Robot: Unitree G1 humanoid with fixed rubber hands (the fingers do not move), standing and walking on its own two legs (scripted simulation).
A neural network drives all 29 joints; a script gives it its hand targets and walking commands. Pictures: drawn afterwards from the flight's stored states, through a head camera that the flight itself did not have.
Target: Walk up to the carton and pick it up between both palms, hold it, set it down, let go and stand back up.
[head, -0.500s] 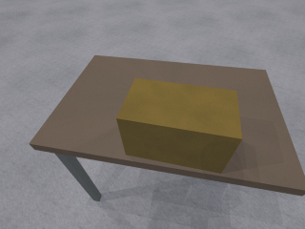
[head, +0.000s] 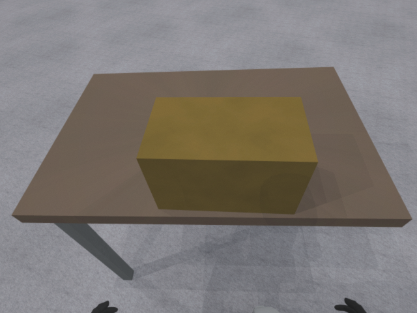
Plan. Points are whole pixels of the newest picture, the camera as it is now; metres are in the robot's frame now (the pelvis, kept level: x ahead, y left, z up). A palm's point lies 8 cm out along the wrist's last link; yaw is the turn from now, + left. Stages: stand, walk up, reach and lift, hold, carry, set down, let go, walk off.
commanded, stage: walk up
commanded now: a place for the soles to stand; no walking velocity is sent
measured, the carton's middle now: (225, 156) +0.42 +0.00 +0.06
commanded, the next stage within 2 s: reach and lift in 0.78 s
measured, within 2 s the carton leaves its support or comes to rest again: neither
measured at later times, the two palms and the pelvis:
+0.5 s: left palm out of the picture +0.13 +0.25 -0.09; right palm out of the picture +0.06 -0.26 -0.11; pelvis +0.00 +0.01 +0.00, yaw -6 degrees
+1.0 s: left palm (116, 294) +0.17 +0.22 -0.09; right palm out of the picture +0.10 -0.26 -0.11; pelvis -0.02 +0.00 -0.01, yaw -4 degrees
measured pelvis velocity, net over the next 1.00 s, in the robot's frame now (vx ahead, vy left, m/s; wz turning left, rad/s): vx -0.02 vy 0.00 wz -0.06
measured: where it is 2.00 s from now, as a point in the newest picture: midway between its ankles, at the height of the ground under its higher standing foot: outside the picture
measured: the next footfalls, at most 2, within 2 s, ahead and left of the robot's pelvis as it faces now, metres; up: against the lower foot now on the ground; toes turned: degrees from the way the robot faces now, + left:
none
